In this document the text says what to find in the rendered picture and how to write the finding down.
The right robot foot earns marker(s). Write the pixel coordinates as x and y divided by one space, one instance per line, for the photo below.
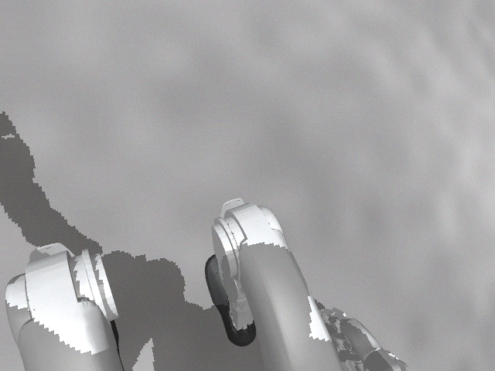
220 299

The left robot foot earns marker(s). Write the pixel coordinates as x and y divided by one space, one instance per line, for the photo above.
115 331

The right robot hand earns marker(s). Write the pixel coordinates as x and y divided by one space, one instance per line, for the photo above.
357 341

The right robot arm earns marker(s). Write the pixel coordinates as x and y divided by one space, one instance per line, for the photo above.
383 360

